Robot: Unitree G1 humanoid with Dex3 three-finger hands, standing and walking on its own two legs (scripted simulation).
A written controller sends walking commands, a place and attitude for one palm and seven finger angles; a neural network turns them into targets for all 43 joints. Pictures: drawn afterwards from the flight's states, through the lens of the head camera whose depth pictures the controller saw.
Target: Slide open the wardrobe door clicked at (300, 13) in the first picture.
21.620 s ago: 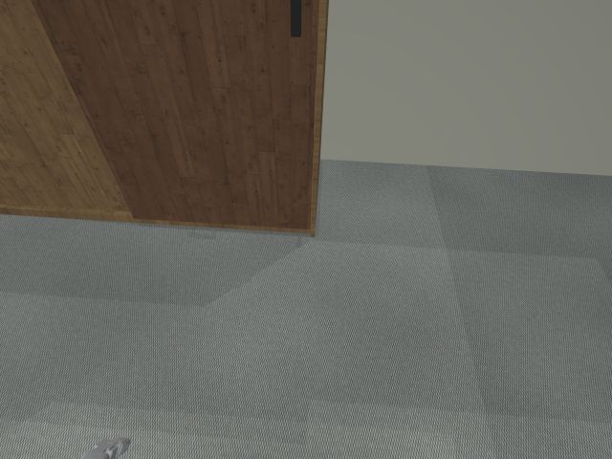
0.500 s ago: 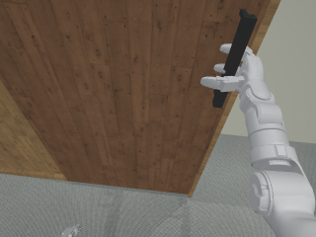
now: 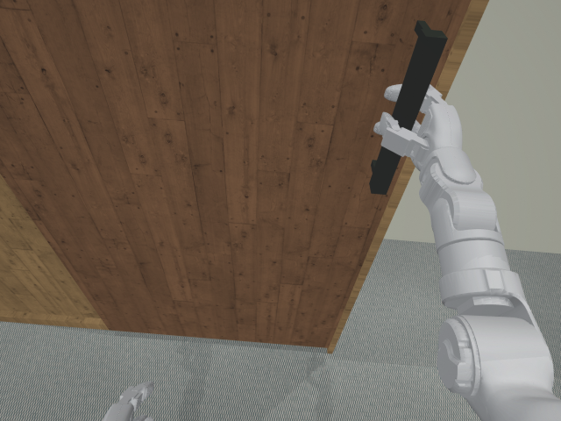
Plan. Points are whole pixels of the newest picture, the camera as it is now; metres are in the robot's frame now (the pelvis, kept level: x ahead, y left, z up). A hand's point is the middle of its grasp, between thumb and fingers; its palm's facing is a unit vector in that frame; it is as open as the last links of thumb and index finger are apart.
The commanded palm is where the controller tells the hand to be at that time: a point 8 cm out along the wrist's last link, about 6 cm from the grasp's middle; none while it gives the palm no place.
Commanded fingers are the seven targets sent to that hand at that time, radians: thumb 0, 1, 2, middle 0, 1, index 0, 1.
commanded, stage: grip the handle and tug to test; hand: right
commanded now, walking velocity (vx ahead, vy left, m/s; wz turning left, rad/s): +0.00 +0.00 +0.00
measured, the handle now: (397, 116) +0.50 -0.12 +0.22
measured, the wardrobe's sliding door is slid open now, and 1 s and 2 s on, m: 0.00 0.00 0.00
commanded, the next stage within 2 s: tug the door sideways, standing still in 0.68 s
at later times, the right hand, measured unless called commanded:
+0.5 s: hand (391, 133) +0.44 -0.10 +0.23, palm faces -0.01 +1.00 +0.03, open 6.0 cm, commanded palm +0.39 -0.16 +0.23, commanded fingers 0.00 -0.90 -0.90 0.45 1.40 0.45 1.40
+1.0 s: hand (391, 133) +0.44 -0.10 +0.23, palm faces +0.02 +1.00 +0.01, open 6.2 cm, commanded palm +0.42 -0.13 +0.23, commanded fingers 0.00 -0.90 -0.90 0.45 1.40 0.45 1.40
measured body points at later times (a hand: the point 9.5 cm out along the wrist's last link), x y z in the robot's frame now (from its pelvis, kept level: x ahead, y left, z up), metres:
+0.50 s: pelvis +0.01 +0.00 +0.00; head +0.00 +0.02 +0.45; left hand +0.14 +0.25 -0.10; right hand +0.44 -0.16 +0.23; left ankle -0.04 +0.10 -0.74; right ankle +0.00 -0.12 -0.74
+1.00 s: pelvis +0.04 +0.01 +0.00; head +0.03 +0.03 +0.45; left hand +0.21 +0.25 -0.10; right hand +0.43 -0.16 +0.23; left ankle -0.04 +0.10 -0.74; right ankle +0.00 -0.13 -0.74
